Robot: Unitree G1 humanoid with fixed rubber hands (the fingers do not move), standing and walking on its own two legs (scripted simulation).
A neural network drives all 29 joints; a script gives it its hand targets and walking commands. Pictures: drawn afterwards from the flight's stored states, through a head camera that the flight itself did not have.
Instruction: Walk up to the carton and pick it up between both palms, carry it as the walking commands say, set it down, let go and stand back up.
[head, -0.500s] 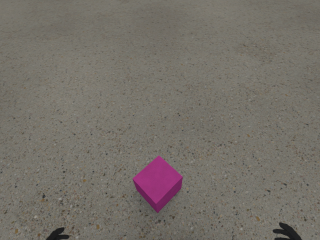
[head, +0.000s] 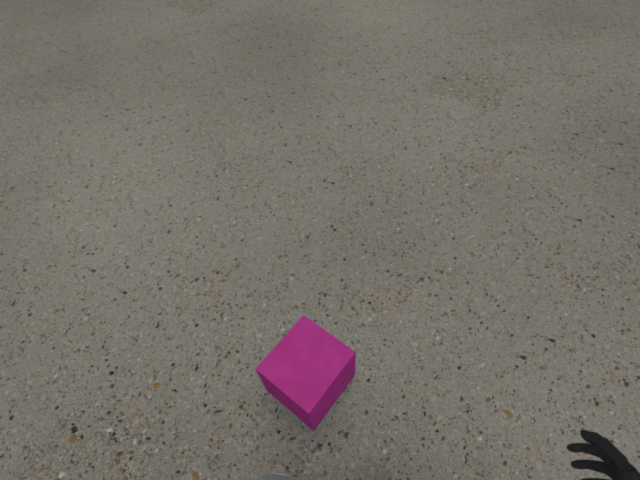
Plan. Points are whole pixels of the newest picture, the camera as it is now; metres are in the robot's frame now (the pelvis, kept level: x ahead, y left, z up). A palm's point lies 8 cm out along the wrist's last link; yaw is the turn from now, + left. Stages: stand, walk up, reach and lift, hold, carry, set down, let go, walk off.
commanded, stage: walk up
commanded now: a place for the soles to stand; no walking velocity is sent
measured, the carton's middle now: (308, 372) +0.50 +0.10 -0.68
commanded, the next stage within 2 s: none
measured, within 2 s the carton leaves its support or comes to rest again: neither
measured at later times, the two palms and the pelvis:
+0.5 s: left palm out of the picture +0.18 +0.51 -0.08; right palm out of the picture +0.09 -0.19 -0.13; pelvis +0.06 +0.16 -0.04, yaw -13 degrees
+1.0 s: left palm out of the picture +0.38 +0.61 -0.11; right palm out of the picture +0.04 +0.03 -0.14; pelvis +0.13 +0.35 -0.05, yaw -25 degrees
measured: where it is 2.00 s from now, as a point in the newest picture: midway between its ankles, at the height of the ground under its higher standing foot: outside the picture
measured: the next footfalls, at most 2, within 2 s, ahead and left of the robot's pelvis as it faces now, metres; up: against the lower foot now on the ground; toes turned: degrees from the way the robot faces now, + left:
left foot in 0.18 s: +0.11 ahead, +0.22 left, +0.00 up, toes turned -4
right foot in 0.42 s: +0.13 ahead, +0.02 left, +0.00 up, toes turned -16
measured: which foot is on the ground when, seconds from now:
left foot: up 0.00-0.16, down 0.18-0.42, up 0.44-0.72, down 0.74-1.00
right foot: down 0.00-0.18, up 0.20-0.40, down 0.42-0.76, up 0.78-0.98, down 1.00-1.00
